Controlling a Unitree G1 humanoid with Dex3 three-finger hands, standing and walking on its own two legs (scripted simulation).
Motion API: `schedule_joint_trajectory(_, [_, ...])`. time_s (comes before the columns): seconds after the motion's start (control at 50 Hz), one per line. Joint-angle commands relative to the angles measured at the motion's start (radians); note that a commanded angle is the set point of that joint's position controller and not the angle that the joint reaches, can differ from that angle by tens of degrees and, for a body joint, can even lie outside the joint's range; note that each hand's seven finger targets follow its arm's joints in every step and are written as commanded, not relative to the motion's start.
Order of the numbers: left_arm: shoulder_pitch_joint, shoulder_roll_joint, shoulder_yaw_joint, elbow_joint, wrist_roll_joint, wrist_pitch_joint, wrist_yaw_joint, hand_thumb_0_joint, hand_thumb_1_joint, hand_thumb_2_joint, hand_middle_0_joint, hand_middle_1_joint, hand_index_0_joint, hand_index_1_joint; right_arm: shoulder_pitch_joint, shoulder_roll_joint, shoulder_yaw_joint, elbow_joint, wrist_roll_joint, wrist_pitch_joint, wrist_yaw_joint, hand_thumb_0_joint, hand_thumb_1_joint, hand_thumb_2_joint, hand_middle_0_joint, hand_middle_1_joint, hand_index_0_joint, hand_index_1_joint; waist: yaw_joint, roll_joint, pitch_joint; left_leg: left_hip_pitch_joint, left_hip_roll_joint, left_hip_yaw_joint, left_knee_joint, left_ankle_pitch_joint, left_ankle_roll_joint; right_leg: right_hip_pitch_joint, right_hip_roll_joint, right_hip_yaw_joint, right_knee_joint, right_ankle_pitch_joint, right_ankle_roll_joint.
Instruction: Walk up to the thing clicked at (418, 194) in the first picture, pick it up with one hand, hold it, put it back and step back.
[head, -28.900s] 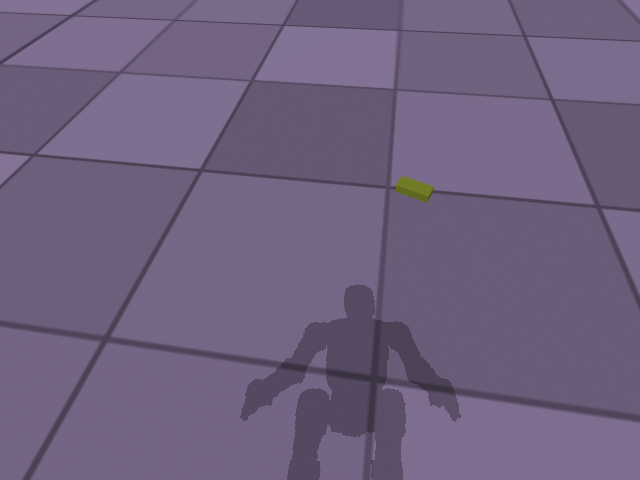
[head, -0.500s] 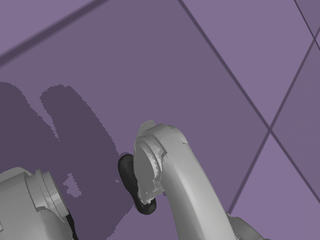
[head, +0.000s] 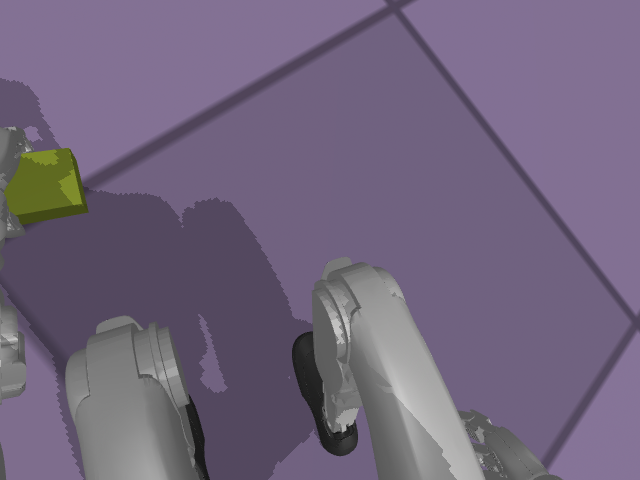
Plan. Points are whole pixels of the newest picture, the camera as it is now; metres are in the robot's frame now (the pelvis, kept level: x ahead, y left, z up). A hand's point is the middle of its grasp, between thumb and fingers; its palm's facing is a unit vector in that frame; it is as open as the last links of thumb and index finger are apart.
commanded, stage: settle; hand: left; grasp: from above
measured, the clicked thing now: (6, 192) +0.49 +0.29 -0.20
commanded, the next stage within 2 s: lift in 0.04 s
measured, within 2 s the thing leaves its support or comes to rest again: neither
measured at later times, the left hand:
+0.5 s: hand out of the picture +0.45 +0.30 -0.10, palm faces -0.47 -0.08 -0.88, open 10.2 cm
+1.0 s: hand out of the picture +0.37 +0.30 +0.09, palm faces -0.42 -0.11 -0.90, open 10.2 cm
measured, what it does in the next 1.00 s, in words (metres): rises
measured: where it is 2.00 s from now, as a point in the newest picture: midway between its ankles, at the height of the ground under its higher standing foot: (263, 445)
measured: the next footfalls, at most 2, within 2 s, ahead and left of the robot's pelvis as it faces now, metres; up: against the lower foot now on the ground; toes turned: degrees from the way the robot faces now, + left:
none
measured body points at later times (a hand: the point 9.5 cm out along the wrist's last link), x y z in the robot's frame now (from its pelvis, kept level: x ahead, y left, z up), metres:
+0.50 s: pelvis +0.00 +0.00 +0.05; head +0.23 +0.07 +0.43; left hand +0.48 +0.30 -0.05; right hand +0.06 -0.28 -0.06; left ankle +0.07 +0.12 -0.30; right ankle +0.11 -0.11 -0.30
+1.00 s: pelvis +0.00 +0.01 +0.18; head +0.15 +0.05 +0.61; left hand +0.39 +0.31 +0.14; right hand +0.15 -0.24 +0.06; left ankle +0.07 +0.12 -0.30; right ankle +0.11 -0.11 -0.30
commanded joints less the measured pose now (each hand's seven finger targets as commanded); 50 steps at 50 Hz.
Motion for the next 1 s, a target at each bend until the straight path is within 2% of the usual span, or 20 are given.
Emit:
schedule_joint_trajectory(0.0, [-0.369,0.239,0.039,-0.206,-0.008,-0.002,0.028,0.0,0.728,0.678,-1.109,-0.518,-1.1,-0.529,0.227,-0.267,-0.101,0.002,0.009,0.02,-0.034,0.0,-0.9,-0.901,0.2,0.3,0.199,0.3,-0.023,0.366,-0.714,0.49,-0.011,0.079,-0.261,0.164,0.01,0.384,0.042,-0.04,-0.229,0.165,-0.066])
schedule_joint_trajectory(0.08, [-0.337,0.227,0.039,-0.192,-0.016,0.004,0.012,0.0,0.744,0.696,-1.111,-0.54,-1.103,-0.55,0.24,-0.256,-0.112,0.008,0.013,0.036,-0.05,0.0,-0.901,-0.9,0.2,0.3,0.199,0.3,-0.019,0.345,-0.709,0.485,-0.015,0.095,-0.267,0.178,0.014,0.399,0.038,-0.03,-0.25,0.178,-0.062])
schedule_joint_trajectory(0.1, [-0.36,0.23,0.038,-0.218,-0.016,0.001,0.007,0.0,0.75,0.642,-1.116,-0.601,-1.133,-0.585,0.245,-0.253,-0.113,0.013,0.013,0.04,-0.054,0.0,-0.928,-0.912,0.199,0.3,0.198,0.3,-0.02,0.345,-0.72,0.49,-0.013,0.094,-0.27,0.177,0.014,0.406,0.04,-0.027,-0.253,0.173,-0.066])
schedule_joint_trajectory(0.12, [-0.352,0.229,0.041,-0.226,-0.016,0.0,0.003,0.0,0.67,0.665,-1.036,-0.521,-1.053,-0.509,0.248,-0.255,-0.118,0.014,0.016,0.044,-0.058,0.0,-0.881,-0.893,0.201,0.3,0.2,0.3,-0.01,0.341,-0.738,0.503,-0.014,0.096,-0.27,0.192,0.015,0.411,0.037,-0.027,-0.257,0.19,-0.064])
schedule_joint_trajectory(0.14, [-0.348,0.248,0.053,-0.246,-0.018,0.0,-0.003,0.0,0.712,0.63,-1.073,-0.599,-1.092,-0.581,0.251,-0.256,-0.12,0.008,0.02,0.048,-0.06,0.0,-0.925,-0.91,0.199,0.3,0.199,0.3,-0.002,0.361,-0.769,0.519,-0.016,0.097,-0.276,0.212,0.013,0.423,0.035,-0.027,-0.254,0.204,-0.066])
schedule_joint_trajectory(0.16, [-0.326,0.222,0.044,-0.25,-0.026,0.003,-0.012,0.0,0.65,0.666,-1.005,-0.519,-1.012,-0.517,0.258,-0.245,-0.122,0.01,0.02,0.052,-0.061,0.0,-0.881,-0.892,0.201,0.3,0.2,0.3,0.008,0.374,-0.786,0.532,-0.016,0.103,-0.287,0.228,0.013,0.457,0.034,-0.021,-0.256,0.224,-0.063])
schedule_joint_trajectory(0.2, [-0.312,0.224,0.049,-0.266,-0.033,0.011,-0.031,0.0,0.742,0.628,-1.048,-0.613,-1.076,-0.583,0.264,-0.25,-0.138,0.011,0.029,0.062,-0.066,0.0,-0.911,-0.905,0.2,0.3,0.199,0.3,0.015,0.357,-0.787,0.554,-0.018,0.103,-0.297,0.239,0.014,0.437,0.03,-0.021,-0.27,0.23,-0.065])
schedule_joint_trajectory(0.22, [-0.329,0.224,0.047,-0.308,-0.046,0.01,-0.042,0.0,0.734,0.629,-1.032,-0.638,-1.066,-0.602,0.259,-0.241,-0.137,0.006,0.033,0.071,-0.067,0.0,-0.911,-0.905,0.2,0.3,0.199,0.3,0.02,0.37,-0.83,0.561,-0.016,0.103,-0.312,0.23,0.016,0.464,0.034,-0.017,-0.272,0.224,-0.063])
schedule_joint_trajectory(0.32, [-0.25,0.198,0.044,-0.341,-0.073,0.026,-0.1,0.0,0.701,0.655,-1.014,-0.636,-1.042,-0.606,0.267,-0.229,-0.163,0.006,0.048,0.104,-0.082,0.0,-0.91,-0.904,0.2,0.3,0.199,0.3,0.045,0.326,-0.818,0.575,-0.02,0.118,-0.347,0.232,0.02,0.503,0.03,0.001,-0.321,0.218,-0.066])
schedule_joint_trajectory(0.36, [-0.243,0.214,0.063,-0.404,-0.076,0.022,-0.112,0.0,0.692,0.661,-1.003,-0.642,-1.032,-0.611,0.259,-0.228,-0.18,-0.002,0.062,0.117,-0.092,0.0,-0.91,-0.904,0.2,0.3,0.199,0.3,0.073,0.342,-0.844,0.589,-0.026,0.119,-0.379,0.213,0.02,0.491,0.025,0.01,-0.333,0.195,-0.069])
schedule_joint_trajectory(0.52, [-0.14,0.142,0.037,-0.529,-0.106,0.023,-0.159,0.0,0.635,0.676,-0.953,-0.65,-0.979,-0.621,0.236,-0.199,-0.219,-0.013,0.099,0.142,-0.125,0.0,-0.906,-0.903,0.2,0.3,0.2,0.3,0.111,0.306,-0.817,0.706,-0.023,0.096,-0.51,0.159,0.021,0.462,0.016,0.024,-0.407,0.147,-0.069])
schedule_joint_trajectory(0.54, [-0.132,0.1,0.014,-0.548,-0.118,0.023,-0.169,0.0,0.631,0.684,-0.952,-0.656,-0.977,-0.629,0.233,-0.193,-0.22,-0.016,0.102,0.142,-0.127,0.0,-0.906,-0.903,0.2,0.3,0.2,0.3,0.103,0.306,-0.801,0.707,-0.022,0.099,-0.524,0.153,0.022,0.477,0.012,0.028,-0.423,0.148,-0.067])
schedule_joint_trajectory(0.58, [-0.096,0.106,0.022,-0.586,-0.13,0.026,-0.179,0.0,0.647,0.695,-0.957,-0.668,-0.984,-0.638,0.231,-0.19,-0.226,-0.019,0.108,0.144,-0.134,0.0,-0.904,-0.902,0.2,0.3,0.2,0.3,0.125,0.28,-0.836,0.746,-0.019,0.097,-0.554,0.158,0.026,0.514,0.012,0.034,-0.446,0.158,-0.062])
schedule_joint_trajectory(0.62, [-0.089,0.073,0.003,-0.636,-0.151,0.028,-0.192,0.0,0.654,0.7,-0.954,-0.688,-0.984,-0.655,0.223,-0.186,-0.234,-0.032,0.116,0.144,-0.14,0.0,-0.903,-0.902,0.2,0.3,0.2,0.3,0.127,0.285,-0.859,0.782,-0.016,0.087,-0.597,0.143,0.027,0.55,0.013,0.037,-0.465,0.16,-0.057])
schedule_joint_trajectory(0.72, [-0.015,0.055,-0.006,-0.715,-0.178,0.039,-0.194,0.0,0.633,0.667,-0.933,-0.672,-0.965,-0.638,0.189,-0.165,-0.24,-0.042,0.133,0.146,-0.168,0.0,-0.898,-0.9,0.2,0.3,0.2,0.3,0.148,0.251,-0.83,0.857,-0.012,0.079,-0.702,0.085,0.028,0.639,0.015,0.047,-0.554,0.128,-0.048])
schedule_joint_trajectory(0.82, [0.016,0.025,-0.017,-0.802,-0.183,0.062,-0.186,0.0,0.648,0.684,-0.951,-0.666,-0.979,-0.636,0.166,-0.143,-0.242,-0.041,0.15,0.145,-0.193,0.0,-0.897,-0.899,0.2,0.3,0.2,0.3,0.155,0.241,-0.856,0.991,-0.011,0.083,-0.79,0.165,0.025,0.749,0.012,0.057,-0.642,0.185,-0.043])
schedule_joint_trajectory(0.86, [0.095,0.023,-0.005,-0.773,-0.182,0.077,-0.185,0.0,0.634,0.664,-0.939,-0.657,-0.967,-0.627,0.154,-0.138,-0.243,-0.034,0.156,0.145,-0.203,0.0,-0.894,-0.898,0.201,0.3,0.2,0.3,0.171,0.219,-0.807,1.031,-0.009,0.076,-0.843,0.171,0.022,0.774,0.01,0.058,-0.683,0.18,-0.04])
schedule_joint_trajectory(0.94, [0.164,-0.032,-0.036,-0.781,-0.187,0.103,-0.191,0.0,0.638,0.667,-0.949,-0.655,-0.976,-0.627,0.125,-0.11,-0.239,-0.039,0.165,0.147,-0.217,0.0,-0.893,-0.898,0.201,0.3,0.2,0.3,0.176,0.183,-0.741,1.082,-0.011,0.093,-0.938,0.144,0.025,0.892,0.016,0.07,-0.795,0.159,-0.038])
schedule_joint_trajectory(0.96, [0.174,-0.002,-0.01,-0.811,-0.193,0.109,-0.19,0.0,0.627,0.679,-0.953,-0.635,-0.973,-0.613,0.115,-0.111,-0.24,-0.041,0.168,0.146,-0.223,0.0,-0.892,-0.897,0.201,0.3,0.2,0.3,0.188,0.177,-0.749,1.108,-0.01,0.09,-0.968,0.127,0.026,0.932,0.016,0.074,-0.824,0.147,-0.036])
schedule_joint_trajectory(0.98, [0.208,-0.021,-0.019,-0.799,-0.195,0.115,-0.194,0.0,0.634,0.684,-0.969,-0.613,-0.984,-0.597,0.112,-0.108,-0.24,-0.043,0.171,0.147,-0.227,0.0,-0.891,-0.897,0.201,0.3,0.2,0.3,0.189,0.172,-0.721,1.13,-0.007,0.087,-1.003,0.117,0.024,0.948,0.015,0.076,-0.849,0.139,-0.035])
